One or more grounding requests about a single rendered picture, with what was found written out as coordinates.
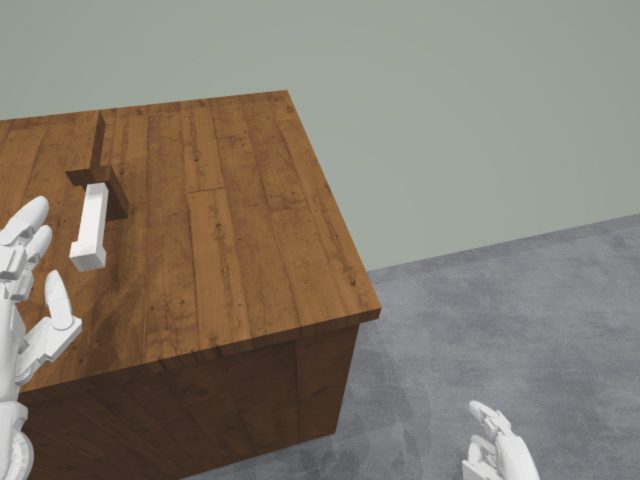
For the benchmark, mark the tap lever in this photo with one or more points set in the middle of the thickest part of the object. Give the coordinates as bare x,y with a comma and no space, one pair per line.
88,253

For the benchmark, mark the counter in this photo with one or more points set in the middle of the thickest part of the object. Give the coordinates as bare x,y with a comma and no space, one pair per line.
223,324

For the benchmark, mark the robot left hand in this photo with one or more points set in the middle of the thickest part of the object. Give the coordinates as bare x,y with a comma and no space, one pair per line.
23,242

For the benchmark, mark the robot right hand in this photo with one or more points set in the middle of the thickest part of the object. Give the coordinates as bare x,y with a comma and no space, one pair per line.
510,459

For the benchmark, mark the robot left forearm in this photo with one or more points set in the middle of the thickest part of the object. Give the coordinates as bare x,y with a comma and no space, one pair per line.
16,450

